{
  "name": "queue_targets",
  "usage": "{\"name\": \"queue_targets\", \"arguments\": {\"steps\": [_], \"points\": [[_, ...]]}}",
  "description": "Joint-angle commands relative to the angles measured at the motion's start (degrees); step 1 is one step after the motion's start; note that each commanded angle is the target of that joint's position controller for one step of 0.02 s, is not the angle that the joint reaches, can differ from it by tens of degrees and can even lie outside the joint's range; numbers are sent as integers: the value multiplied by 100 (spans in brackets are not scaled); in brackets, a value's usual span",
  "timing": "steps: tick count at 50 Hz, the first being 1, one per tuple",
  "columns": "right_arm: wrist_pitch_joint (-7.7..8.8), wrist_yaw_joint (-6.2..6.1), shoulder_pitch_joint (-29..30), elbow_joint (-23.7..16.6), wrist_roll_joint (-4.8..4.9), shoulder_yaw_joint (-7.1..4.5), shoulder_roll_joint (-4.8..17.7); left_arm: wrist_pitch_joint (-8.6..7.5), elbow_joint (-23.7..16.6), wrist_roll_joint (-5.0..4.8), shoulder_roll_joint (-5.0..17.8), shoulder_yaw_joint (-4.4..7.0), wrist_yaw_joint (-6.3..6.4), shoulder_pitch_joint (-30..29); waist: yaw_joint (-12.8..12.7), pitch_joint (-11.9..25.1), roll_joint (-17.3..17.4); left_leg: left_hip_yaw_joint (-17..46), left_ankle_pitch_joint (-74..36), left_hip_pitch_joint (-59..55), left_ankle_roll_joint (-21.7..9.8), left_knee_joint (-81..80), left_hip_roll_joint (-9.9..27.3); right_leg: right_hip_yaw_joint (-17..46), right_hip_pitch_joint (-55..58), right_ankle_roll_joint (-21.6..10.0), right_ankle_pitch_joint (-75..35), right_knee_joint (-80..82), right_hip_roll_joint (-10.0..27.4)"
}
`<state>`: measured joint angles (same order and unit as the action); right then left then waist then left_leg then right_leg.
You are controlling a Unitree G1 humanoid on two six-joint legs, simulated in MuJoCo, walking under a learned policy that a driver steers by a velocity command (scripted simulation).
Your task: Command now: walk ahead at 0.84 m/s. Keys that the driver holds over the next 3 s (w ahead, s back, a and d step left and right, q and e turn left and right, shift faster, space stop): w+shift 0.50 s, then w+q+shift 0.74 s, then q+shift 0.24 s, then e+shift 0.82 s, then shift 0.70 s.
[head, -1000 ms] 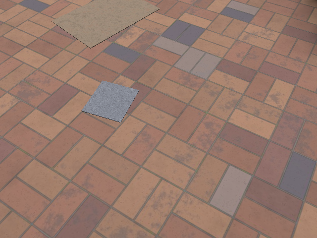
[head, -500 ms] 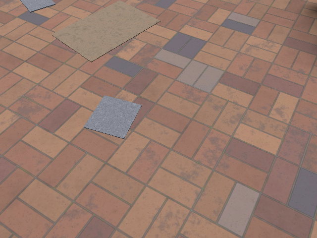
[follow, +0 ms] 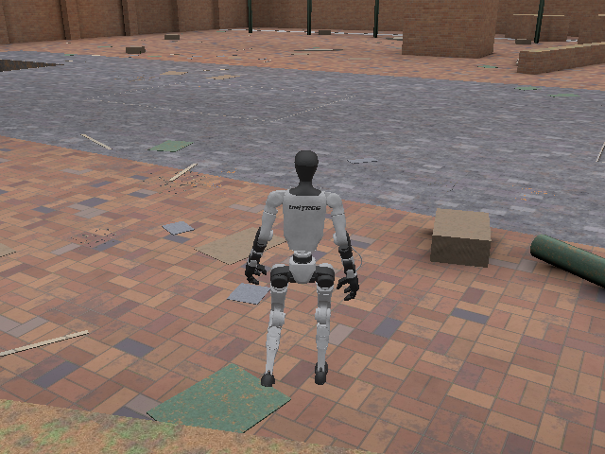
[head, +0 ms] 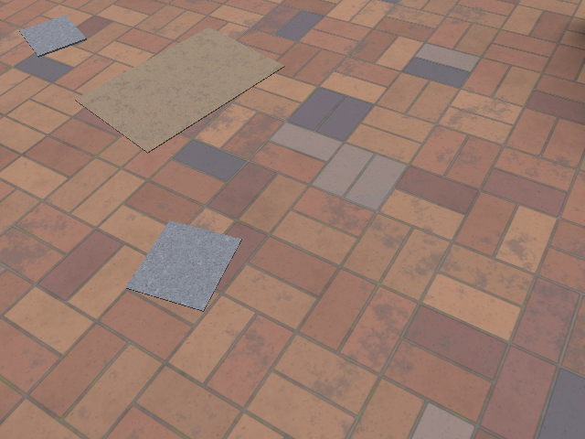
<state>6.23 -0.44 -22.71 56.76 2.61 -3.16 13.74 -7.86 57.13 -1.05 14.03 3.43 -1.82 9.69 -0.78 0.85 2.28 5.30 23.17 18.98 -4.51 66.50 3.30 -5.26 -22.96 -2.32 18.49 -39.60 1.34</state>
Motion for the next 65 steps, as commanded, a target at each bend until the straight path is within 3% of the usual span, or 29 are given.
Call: {"name": "queue_targets", "arguments": {"steps": [1,2,6,13,17,19,21,22,23,24,25,27,28,30,33,35,37,41,43,44,45,46,47,49,52,57,61,64,65], "points": [[313,52,1032,-1065,40,83,170,-42,203,82,438,-71,-137,1105,-304,-133,-621,100,-1050,4011,-436,1848,390,3701,2540,-965,2173,2747,1868],[232,36,1001,-1079,-115,49,183,-6,142,136,376,-112,-160,760,-54,-238,-554,38,-1429,3651,-393,1449,616,3029,1897,-800,1618,2762,1558],[-109,79,946,-1084,-156,56,184,17,213,148,281,-211,-42,929,225,-679,-539,-178,-2176,3476,-42,734,746,1784,941,-829,419,3218,1061],[99,296,2990,-1789,-59,119,72,37,319,61,312,-280,268,2152,-361,-1034,-272,-882,-3771,2997,91,-2515,241,670,1937,-656,-1763,3965,887],[195,541,3509,-2107,5,126,125,163,239,64,522,-219,301,2318,-227,-1023,-608,-1112,-3297,2372,-115,-3680,-195,294,3039,-571,-3829,3498,1088],[167,530,3285,-2218,37,24,419,221,215,231,794,-124,314,2364,118,-544,-1084,-1365,-2565,1711,-267,-3550,-630,286,3682,-545,-6723,2624,1295],[31,381,1251,-1734,96,-233,998,383,165,381,1012,-37,315,2032,1242,564,-1589,-1299,-2064,-513,-584,-3487,-798,200,3489,-476,-8469,191,1361],[-69,265,-219,-1325,21,-314,1291,376,-69,389,846,-98,307,1703,1777,1474,-1329,-219,-1295,-3061,-784,-2879,52,346,1574,-433,-6874,-1726,1166],[17,298,-643,-1129,-181,-395,1669,173,-200,233,-447,-391,106,2664,856,2584,1036,3425,1766,-5396,-1969,-3627,1682,984,-1213,-146,-812,-4311,-239],[25,248,-962,-884,-238,-300,1061,-122,-200,-114,210,-262,56,2098,1237,2801,1128,4696,2465,-5378,-1706,-4967,1639,1743,-1734,-416,499,-4802,-353],[56,226,-490,-817,-262,-207,758,-207,-603,-361,615,-139,73,1166,1105,1447,1045,3667,1629,-4502,-1352,-5129,1475,1500,-2294,-567,351,-4884,1],[144,339,359,-831,-345,-65,391,-264,-903,-143,386,-178,116,411,464,385,-476,2368,-81,-2151,-1206,-5366,968,1314,-1826,-591,-157,-4196,384],[159,356,657,-859,-406,10,210,-179,-923,-50,278,-172,104,626,57,210,-437,1995,-189,-1323,-1195,-5462,696,1359,-1444,-550,-290,-3957,576],[92,310,846,-845,-257,32,216,-31,-1005,31,105,-202,101,835,-328,-222,-167,1693,-51,-398,-1315,-5782,545,1219,-1408,-316,-37,-3475,741],[124,135,631,-879,-198,-26,510,-15,-1415,186,297,-240,178,-67,-225,-840,-161,1243,-456,629,-1317,-6181,384,963,-1489,161,-1035,-2046,829],[159,32,506,-962,-157,-76,648,-91,-1593,221,325,-260,138,-722,-32,-871,-131,655,-1134,1206,-1063,-6045,-13,786,-548,358,-2362,-548,546],[187,9,63,-961,-93,-173,926,-130,-1765,92,338,-262,99,-1213,238,-724,-78,702,-891,1186,-917,-6017,36,679,253,531,-3100,288,212],[19,-73,-372,-906,-12,-205,841,-120,-1975,-109,794,-74,126,-1484,289,-647,157,1333,-844,-573,-693,-5153,420,1034,52,591,-2428,1214,155],[-126,-64,-356,-940,-169,-187,809,-158,-1776,-150,1192,163,150,-295,-399,109,336,1259,-2513,-925,-446,-3609,231,855,1214,322,-1351,1021,19],[-152,-18,-60,-1169,-328,-92,622,-134,-1549,-119,1374,240,199,1107,-1098,1175,347,1001,-2627,-93,-217,-1897,-15,1257,3047,96,-816,456,590],[-40,36,-1062,-1379,-229,131,-311,-45,-1400,108,2035,387,209,1923,-616,2437,-1957,414,44,1772,62,554,-694,4150,5314,-698,1134,1159,2167],[23,30,-1058,-1554,182,183,-82,-37,-1320,113,1872,377,85,2007,-588,2767,-3107,516,490,2913,-7,1799,-449,6380,5595,-1054,3366,2352,2672],[-18,-40,-232,-1609,263,69,419,-10,-1454,86,1226,242,120,1469,-758,1574,-2170,298,40,3443,-33,2178,-161,5429,4793,-771,3110,2571,2378],[-94,-31,781,-1819,-61,-3,575,73,-1328,169,824,151,129,942,-629,432,-538,63,-517,3136,-55,1786,300,3271,3095,-475,585,2357,1885],[-374,139,725,-2035,78,-40,235,70,-1087,177,317,52,98,449,-50,-113,-912,130,-655,2610,-72,1153,736,1720,1950,-379,-546,2604,1517],[-504,242,1238,-2439,-55,-3,269,48,-1081,182,775,165,169,175,191,-731,-509,-138,-1850,2834,66,134,773,163,1393,-389,-1594,3135,1401],[-432,433,2120,-2680,-77,-3,425,83,-1027,145,1207,238,245,638,-104,-1063,-99,-813,-2803,2567,-153,-1479,499,-689,2021,-162,-2293,3300,1288],[-360,530,2012,-2702,-82,-153,773,269,-1132,126,1692,321,331,805,173,-721,-505,-1699,-2410,1363,-350,-2162,-381,-1058,2606,-2,-6663,2107,1238],[-370,536,1308,-2560,-63,-274,983,356,-1190,94,1844,357,370,766,585,-299,-741,-1782,-2168,520,-436,-2202,-655,-1026,2605,-6,-7747,1062,1326]]}}
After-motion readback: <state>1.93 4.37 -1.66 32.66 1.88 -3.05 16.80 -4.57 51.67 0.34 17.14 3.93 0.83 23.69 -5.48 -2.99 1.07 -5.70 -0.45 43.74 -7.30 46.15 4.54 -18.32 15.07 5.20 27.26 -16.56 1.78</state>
